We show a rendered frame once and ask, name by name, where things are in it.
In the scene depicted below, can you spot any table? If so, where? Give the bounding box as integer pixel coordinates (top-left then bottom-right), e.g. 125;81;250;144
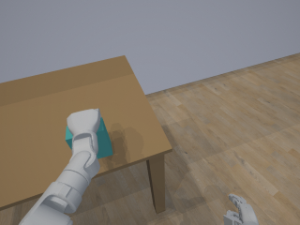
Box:
0;55;173;214

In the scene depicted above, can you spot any left robot forearm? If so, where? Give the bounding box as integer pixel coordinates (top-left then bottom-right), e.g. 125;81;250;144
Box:
19;130;100;225

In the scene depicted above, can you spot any robot right hand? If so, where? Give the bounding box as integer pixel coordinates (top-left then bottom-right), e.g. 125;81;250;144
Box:
223;193;259;225

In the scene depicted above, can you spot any left robot upper arm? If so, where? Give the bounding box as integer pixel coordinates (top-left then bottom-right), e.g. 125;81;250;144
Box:
24;203;73;225

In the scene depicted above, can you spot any sponge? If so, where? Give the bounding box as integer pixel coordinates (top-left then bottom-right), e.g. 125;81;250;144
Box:
65;117;113;159

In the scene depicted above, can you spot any robot left hand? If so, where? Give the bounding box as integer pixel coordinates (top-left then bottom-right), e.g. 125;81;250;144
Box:
67;108;101;136

